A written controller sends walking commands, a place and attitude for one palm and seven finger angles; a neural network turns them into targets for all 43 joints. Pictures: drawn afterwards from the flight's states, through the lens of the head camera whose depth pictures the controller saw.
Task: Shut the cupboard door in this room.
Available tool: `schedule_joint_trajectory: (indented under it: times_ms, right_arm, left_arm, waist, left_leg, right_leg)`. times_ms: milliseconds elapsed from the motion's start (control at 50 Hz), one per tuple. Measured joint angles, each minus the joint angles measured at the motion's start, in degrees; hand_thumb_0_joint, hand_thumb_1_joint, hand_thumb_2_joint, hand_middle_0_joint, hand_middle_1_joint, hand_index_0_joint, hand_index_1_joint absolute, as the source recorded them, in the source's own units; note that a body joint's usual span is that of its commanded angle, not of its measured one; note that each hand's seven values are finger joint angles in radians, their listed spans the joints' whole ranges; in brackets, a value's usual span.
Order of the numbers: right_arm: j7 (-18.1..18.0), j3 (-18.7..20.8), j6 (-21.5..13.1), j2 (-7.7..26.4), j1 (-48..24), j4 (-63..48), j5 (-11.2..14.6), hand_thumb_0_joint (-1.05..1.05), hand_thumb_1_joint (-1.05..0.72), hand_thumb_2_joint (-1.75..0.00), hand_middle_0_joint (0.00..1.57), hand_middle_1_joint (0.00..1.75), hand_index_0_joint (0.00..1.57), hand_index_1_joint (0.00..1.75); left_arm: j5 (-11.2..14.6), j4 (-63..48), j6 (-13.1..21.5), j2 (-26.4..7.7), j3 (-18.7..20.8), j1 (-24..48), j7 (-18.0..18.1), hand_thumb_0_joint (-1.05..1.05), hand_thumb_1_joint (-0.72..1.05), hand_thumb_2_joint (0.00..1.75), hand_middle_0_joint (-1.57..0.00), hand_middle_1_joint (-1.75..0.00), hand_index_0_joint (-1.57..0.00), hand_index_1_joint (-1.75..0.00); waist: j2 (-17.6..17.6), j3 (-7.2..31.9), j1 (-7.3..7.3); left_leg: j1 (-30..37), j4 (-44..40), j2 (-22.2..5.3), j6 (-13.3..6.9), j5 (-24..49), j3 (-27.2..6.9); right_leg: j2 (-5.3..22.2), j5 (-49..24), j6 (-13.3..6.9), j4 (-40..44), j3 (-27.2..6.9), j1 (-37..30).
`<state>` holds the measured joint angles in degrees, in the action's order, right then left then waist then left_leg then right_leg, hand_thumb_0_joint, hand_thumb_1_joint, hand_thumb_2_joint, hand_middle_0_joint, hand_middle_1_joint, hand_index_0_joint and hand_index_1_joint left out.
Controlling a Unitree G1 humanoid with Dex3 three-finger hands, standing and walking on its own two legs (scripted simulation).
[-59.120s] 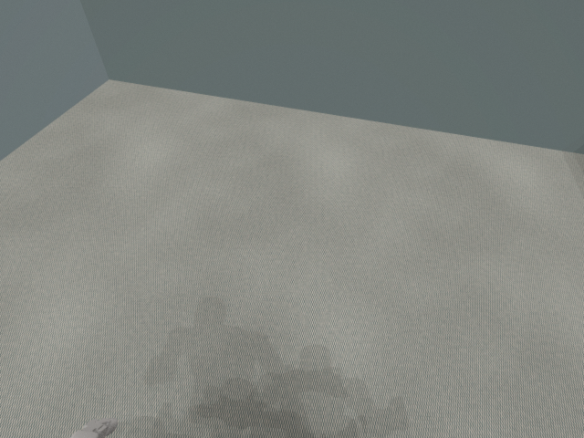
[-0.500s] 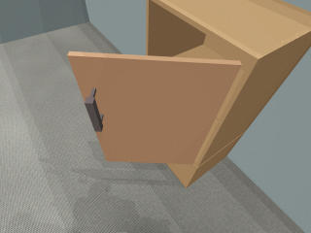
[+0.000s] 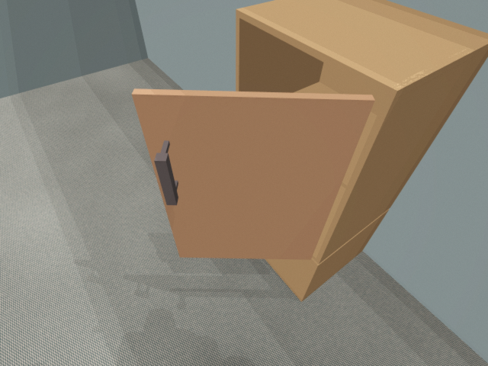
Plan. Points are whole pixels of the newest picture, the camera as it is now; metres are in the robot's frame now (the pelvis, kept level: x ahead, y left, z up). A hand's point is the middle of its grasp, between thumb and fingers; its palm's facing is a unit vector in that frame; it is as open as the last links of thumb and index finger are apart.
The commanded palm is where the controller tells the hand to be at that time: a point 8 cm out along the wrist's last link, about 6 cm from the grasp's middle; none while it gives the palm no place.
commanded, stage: come to a stop and stand still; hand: left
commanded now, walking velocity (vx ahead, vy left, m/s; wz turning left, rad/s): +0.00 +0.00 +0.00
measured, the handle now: (169, 173) +0.47 +0.19 +0.02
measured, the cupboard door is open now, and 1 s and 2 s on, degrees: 53 53 53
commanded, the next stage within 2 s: look again from close up in 0.10 s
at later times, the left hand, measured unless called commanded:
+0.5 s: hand out of the picture +0.03 +0.17 -0.17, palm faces -0.01 -0.99 -0.16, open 7.3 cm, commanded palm none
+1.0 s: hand (138, 278) +0.26 +0.20 -0.01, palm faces +0.23 -0.97 -0.11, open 7.2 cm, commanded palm +0.16 +0.24 -0.06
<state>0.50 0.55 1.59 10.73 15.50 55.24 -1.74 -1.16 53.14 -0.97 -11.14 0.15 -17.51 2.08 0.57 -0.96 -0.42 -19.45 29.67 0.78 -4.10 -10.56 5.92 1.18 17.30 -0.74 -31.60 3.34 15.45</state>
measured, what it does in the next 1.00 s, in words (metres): lifts its right foot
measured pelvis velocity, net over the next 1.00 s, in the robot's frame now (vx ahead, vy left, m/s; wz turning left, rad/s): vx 0.06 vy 0.01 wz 0.06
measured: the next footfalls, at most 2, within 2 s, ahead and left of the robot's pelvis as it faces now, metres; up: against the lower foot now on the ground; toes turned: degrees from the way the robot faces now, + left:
right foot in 1.02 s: +0.12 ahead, -0.09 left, +0.00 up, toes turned +1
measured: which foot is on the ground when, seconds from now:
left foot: down 0.00-1.00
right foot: down 0.00-0.86, up 0.88-1.00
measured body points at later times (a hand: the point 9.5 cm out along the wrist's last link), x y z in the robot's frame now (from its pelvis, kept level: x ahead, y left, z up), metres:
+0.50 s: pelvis +0.03 +0.01 +0.01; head +0.05 +0.03 +0.46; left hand +0.03 +0.23 -0.16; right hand +0.05 -0.22 -0.14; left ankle +0.07 +0.07 -0.73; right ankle +0.02 -0.12 -0.73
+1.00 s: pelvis +0.06 +0.01 -0.01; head +0.06 +0.01 +0.44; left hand +0.24 +0.25 +0.00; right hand +0.15 -0.23 -0.12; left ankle +0.07 +0.07 -0.73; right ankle +0.07 -0.10 -0.73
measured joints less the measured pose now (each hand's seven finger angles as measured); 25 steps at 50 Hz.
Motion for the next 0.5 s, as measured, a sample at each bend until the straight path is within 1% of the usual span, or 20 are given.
schedule_joint_trajectory:
  times_ms: [60, 200, 320, 500]
  right_arm:
    - [-0.09, -0.19, -0.21, -0.12, 0.92, 1.28, 0.10, 0.00, -0.91, -0.90, 0.20, 0.30, 0.20, 0.30]
    - [-0.21, -0.60, -0.84, -0.98, 1.88, 4.21, 0.42, 0.00, -0.91, -0.90, 0.20, 0.30, 0.20, 0.30]
    - [-0.46, -0.84, -1.51, -1.80, 1.02, 5.67, 0.63, 0.00, -0.91, -0.90, 0.20, 0.30, 0.20, 0.30]
    - [-0.88, -0.79, -2.45, -1.45, -1.06, 7.17, 0.96, 0.01, -0.92, -0.90, 0.20, 0.30, 0.20, 0.30]
  left_arm:
    - [0.16, 1.03, 0.00, -0.04, -0.10, -0.48, -0.13, 0.00, 0.91, 0.90, -0.20, -0.30, -0.20, -0.30]
    - [0.28, 4.06, 0.19, 0.55, -0.75, -1.59, -0.32, 0.00, 0.91, 0.90, -0.20, -0.30, -0.20, -0.30]
    - [0.32, 6.07, 0.62, 1.33, -1.23, -1.70, -0.25, 0.00, 0.91, 0.90, -0.20, -0.30, -0.20, -0.30]
    - [0.44, 7.98, 1.34, 1.91, -1.61, -0.85, -0.01, 0.00, 0.91, 0.90, -0.20, -0.30, -0.20, -0.30]
  waist:
    - [-0.36, -0.35, -0.10]
    - [-1.19, -0.23, -0.02]
    - [-1.59, -0.08, 0.19]
    - [-2.13, -0.21, 0.46]
  left_leg:
    - [0.15, -0.87, 0.18, -0.21, 1.09, -0.02]
    - [1.30, -2.39, 0.65, -0.53, 1.14, 0.11]
    - [2.35, -3.60, 0.96, -0.69, 1.00, 0.26]
    - [4.10, -4.34, 1.17, -0.77, -0.12, 0.66]
  right_leg:
    - [-0.06, -1.30, 0.18, 0.97, -0.27, -0.19]
    - [0.09, -2.67, 0.73, 2.98, -0.77, -1.46]
    - [0.31, -2.80, 1.24, 4.36, -0.98, -2.54]
    - [0.47, -2.23, 1.89, 5.74, -1.48, -4.42]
